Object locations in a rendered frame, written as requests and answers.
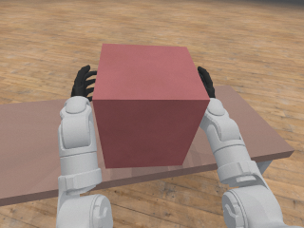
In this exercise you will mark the table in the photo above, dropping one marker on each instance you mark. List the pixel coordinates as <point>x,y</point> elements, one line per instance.
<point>29,150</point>

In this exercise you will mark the left robot hand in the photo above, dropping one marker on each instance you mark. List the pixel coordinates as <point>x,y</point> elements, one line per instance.
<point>81,83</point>

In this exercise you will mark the carton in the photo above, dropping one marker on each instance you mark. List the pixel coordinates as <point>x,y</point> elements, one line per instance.
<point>148,103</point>

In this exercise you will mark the robot left forearm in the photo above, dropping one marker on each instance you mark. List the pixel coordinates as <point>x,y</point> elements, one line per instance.
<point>77,150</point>

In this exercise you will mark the right robot hand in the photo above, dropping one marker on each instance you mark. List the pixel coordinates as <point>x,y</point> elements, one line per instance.
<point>207,82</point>

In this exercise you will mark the right robot upper arm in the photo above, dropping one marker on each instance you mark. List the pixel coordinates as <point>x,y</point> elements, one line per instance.
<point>252,207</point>

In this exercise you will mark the robot right forearm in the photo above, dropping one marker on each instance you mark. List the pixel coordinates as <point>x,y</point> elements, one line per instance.
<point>235,166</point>

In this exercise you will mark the left robot upper arm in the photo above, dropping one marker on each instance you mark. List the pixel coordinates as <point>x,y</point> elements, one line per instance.
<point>92,211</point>

